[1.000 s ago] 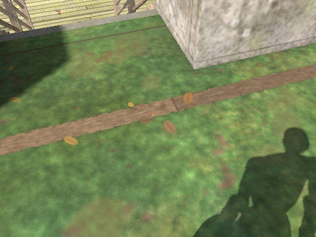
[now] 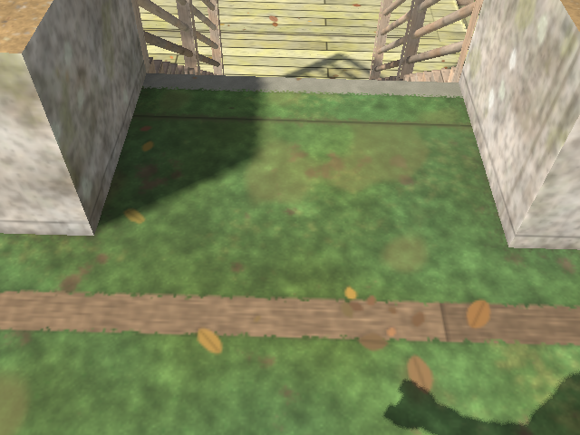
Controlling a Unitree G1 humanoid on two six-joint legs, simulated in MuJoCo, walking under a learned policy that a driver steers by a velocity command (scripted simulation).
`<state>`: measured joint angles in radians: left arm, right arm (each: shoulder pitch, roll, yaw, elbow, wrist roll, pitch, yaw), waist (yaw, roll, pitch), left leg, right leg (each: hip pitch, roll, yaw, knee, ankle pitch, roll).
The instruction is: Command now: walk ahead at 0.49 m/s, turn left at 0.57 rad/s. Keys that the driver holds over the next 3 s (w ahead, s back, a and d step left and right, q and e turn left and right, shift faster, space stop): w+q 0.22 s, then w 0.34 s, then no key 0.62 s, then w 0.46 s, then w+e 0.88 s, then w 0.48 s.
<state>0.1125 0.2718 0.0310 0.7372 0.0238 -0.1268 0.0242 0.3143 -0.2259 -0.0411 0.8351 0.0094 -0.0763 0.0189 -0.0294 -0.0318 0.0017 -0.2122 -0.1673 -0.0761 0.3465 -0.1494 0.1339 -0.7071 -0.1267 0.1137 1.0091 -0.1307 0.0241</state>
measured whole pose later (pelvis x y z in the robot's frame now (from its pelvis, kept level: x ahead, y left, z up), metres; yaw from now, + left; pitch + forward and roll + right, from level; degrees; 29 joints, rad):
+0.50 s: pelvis +0.27 -0.04 +0.01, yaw +13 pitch +2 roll -1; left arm 0.38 0.25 0.05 0.82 0.00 -0.11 -0.02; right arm 0.19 -0.28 -0.04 0.71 0.01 -0.07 0.00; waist 0.06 0.05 0.00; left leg -0.64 0.08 -0.06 0.96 -0.20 0.02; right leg -0.15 0.05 -0.02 0.28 -0.17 -0.04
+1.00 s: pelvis +0.42 +0.05 -0.01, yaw +14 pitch +1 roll +1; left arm 0.20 0.26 0.03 0.81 0.01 0.01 0.04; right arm 0.17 -0.22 -0.03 0.79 -0.03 -0.04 0.02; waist -0.01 -0.04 0.01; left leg -0.34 -0.05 0.04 0.43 -0.12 0.06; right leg -0.42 -0.07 0.04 0.72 -0.32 0.05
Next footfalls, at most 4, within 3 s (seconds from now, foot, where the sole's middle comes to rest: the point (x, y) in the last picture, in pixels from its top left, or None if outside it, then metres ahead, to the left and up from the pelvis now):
0.22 right None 0.31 -0.14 -0.78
0.70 left None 0.50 0.16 -0.78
1.06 right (324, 423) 0.52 -0.08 -0.78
1.86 right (285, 291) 0.88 0.00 -0.78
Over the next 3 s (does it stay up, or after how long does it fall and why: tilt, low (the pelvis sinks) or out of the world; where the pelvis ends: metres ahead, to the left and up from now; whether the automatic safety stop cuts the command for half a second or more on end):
stays up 1.30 -0.02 -0.02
